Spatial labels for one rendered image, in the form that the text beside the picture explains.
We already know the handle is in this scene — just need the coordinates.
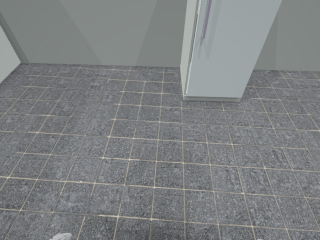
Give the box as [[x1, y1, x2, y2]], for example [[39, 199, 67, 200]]
[[202, 0, 212, 39]]

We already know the fridge door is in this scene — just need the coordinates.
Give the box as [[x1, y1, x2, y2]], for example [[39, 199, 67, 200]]
[[186, 0, 282, 98]]

